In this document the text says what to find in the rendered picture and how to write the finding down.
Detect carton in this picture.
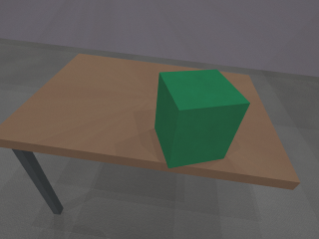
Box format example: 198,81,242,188
155,69,250,168

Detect table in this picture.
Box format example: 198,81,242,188
0,53,301,215

